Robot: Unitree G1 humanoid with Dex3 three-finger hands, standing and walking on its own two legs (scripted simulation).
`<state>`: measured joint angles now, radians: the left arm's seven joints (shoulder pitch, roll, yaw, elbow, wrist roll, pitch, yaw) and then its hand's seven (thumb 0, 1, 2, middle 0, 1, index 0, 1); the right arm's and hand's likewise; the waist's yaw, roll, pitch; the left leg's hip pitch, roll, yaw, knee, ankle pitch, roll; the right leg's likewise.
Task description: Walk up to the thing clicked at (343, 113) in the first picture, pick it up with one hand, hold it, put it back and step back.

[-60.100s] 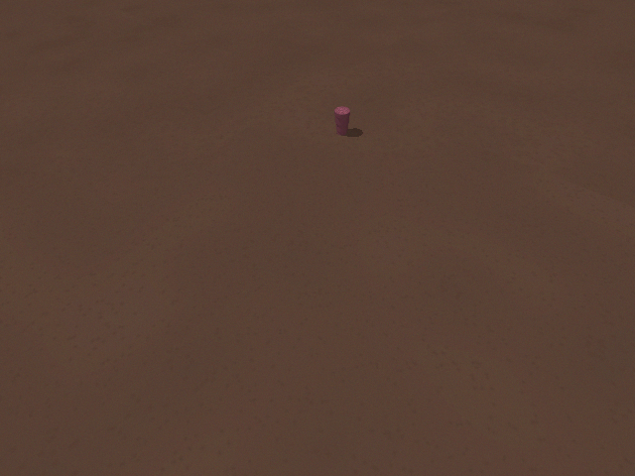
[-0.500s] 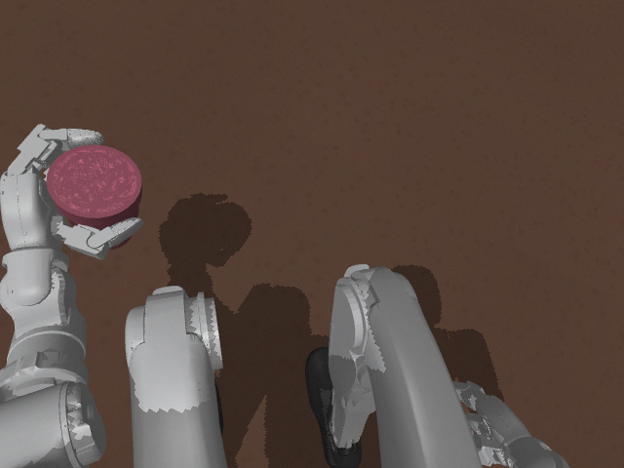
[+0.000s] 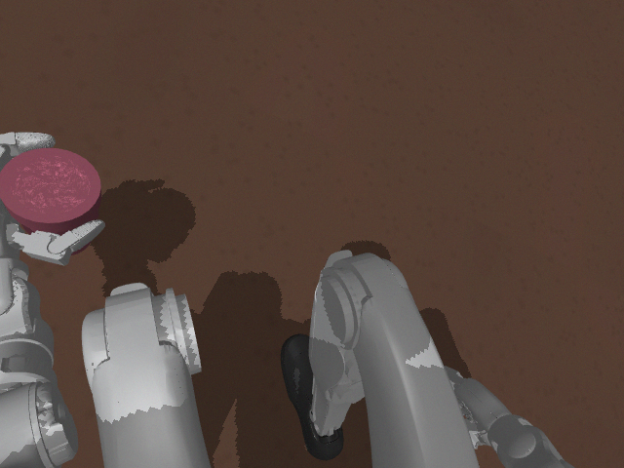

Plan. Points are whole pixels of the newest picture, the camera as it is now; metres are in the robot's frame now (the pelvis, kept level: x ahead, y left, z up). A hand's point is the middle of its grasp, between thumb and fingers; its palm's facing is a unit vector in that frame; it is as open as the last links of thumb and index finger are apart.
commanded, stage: lower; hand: left
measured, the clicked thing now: (60, 213) +0.42 +0.26 -0.15
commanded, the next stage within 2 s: loosen in 0.76 s
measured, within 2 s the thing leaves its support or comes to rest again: rests again in 0.92 s
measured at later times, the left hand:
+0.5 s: hand (62, 210) +0.43 +0.26 -0.17, palm faces +0.21 -0.98 +0.03, open 11.5 cm
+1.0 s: hand (65, 212) +0.44 +0.26 -0.19, palm faces +0.24 -0.97 +0.03, open 11.5 cm
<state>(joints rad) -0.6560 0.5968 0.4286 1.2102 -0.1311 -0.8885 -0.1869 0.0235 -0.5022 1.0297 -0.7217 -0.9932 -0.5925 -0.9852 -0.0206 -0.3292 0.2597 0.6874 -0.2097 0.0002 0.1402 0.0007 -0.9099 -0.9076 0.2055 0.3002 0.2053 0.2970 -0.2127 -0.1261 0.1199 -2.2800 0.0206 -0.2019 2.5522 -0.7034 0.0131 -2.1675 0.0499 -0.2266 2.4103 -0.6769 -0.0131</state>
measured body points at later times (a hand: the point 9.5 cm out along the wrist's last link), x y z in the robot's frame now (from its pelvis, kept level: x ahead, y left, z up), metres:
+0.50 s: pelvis -0.01 +0.01 -0.01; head +0.23 +0.17 +0.33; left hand +0.42 +0.31 -0.17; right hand +0.13 -0.25 -0.06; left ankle +0.08 +0.12 -0.27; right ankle +0.11 -0.10 -0.27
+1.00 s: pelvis -0.01 +0.01 -0.01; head +0.23 +0.19 +0.31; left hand +0.42 +0.31 -0.19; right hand +0.14 -0.24 -0.05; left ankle +0.08 +0.12 -0.27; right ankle +0.11 -0.10 -0.27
